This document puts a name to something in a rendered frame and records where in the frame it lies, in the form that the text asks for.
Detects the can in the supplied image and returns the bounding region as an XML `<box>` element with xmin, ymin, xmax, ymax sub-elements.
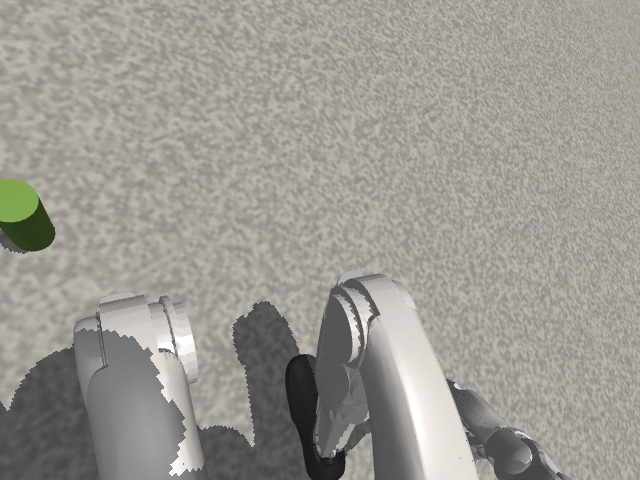
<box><xmin>0</xmin><ymin>179</ymin><xmax>55</xmax><ymax>251</ymax></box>

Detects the right robot hand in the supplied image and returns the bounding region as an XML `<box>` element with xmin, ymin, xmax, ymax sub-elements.
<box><xmin>446</xmin><ymin>378</ymin><xmax>510</xmax><ymax>463</ymax></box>

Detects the right robot foot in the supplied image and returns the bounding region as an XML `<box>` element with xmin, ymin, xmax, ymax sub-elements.
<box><xmin>285</xmin><ymin>354</ymin><xmax>345</xmax><ymax>480</ymax></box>

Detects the right robot arm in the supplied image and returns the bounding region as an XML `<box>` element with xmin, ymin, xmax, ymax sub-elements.
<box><xmin>484</xmin><ymin>427</ymin><xmax>572</xmax><ymax>480</ymax></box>

